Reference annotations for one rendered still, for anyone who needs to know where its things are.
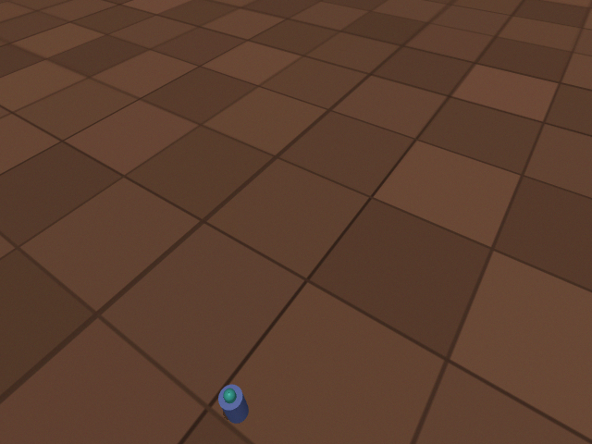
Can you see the bottle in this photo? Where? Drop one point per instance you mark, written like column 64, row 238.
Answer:
column 233, row 403

